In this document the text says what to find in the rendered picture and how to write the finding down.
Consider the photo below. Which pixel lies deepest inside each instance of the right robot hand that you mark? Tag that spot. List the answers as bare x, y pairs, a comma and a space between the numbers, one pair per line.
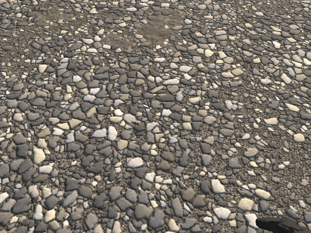
280, 225

